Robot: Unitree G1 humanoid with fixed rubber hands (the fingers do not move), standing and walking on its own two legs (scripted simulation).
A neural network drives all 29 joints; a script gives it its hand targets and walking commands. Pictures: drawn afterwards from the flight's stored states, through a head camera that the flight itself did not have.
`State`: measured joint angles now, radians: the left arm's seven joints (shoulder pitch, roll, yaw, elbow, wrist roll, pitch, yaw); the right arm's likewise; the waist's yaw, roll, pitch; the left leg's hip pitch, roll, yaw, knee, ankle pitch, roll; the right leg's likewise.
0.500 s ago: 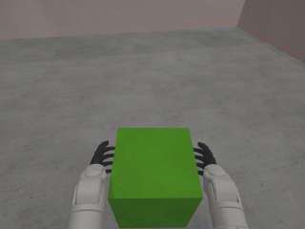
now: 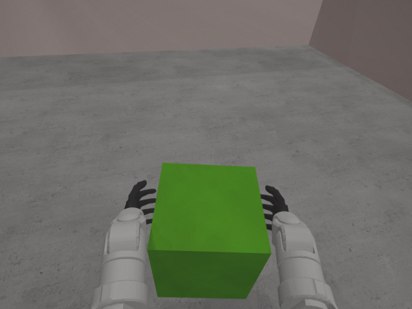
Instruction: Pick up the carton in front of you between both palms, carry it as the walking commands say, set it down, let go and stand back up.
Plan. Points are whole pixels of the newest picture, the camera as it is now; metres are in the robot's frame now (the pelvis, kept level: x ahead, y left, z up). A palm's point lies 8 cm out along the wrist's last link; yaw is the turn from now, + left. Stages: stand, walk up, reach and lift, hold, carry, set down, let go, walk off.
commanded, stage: set down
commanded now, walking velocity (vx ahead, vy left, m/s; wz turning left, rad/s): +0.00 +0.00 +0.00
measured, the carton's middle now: (205, 233) +0.33 +0.01 -0.04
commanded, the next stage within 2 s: none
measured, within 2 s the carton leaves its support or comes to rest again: neither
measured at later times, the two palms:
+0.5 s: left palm (144, 246) +0.35 +0.16 -0.16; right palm (252, 238) +0.38 -0.14 -0.16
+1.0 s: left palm (142, 254) +0.39 +0.19 -0.29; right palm (234, 241) +0.45 -0.11 -0.29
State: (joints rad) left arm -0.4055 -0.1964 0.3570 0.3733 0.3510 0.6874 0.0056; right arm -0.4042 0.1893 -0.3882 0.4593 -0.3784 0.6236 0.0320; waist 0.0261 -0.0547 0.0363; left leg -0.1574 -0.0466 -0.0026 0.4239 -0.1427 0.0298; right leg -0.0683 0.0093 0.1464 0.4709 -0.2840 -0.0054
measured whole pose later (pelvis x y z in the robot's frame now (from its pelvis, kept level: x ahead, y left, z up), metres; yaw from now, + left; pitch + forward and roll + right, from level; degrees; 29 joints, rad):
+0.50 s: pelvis -0.02 -0.04 -0.07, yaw +0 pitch +28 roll -1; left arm -0.61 -0.12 0.44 0.47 0.27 0.17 -0.01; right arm -0.65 0.13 -0.35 0.58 -0.22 0.16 -0.08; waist 0.07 -0.06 0.03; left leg -1.16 -0.02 -0.09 0.90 -0.24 -0.04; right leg -1.07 0.11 0.09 0.96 -0.39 0.00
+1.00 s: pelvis -0.04 -0.03 -0.19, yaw -2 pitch +45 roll -2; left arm -0.89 -0.07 0.54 0.53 0.27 0.28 0.02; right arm -0.99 0.02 -0.38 0.73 -0.21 0.25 -0.08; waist 0.10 -0.07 -0.14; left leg -1.81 -0.06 -0.11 1.41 -0.38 -0.05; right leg -1.71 0.15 0.07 1.47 -0.54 0.03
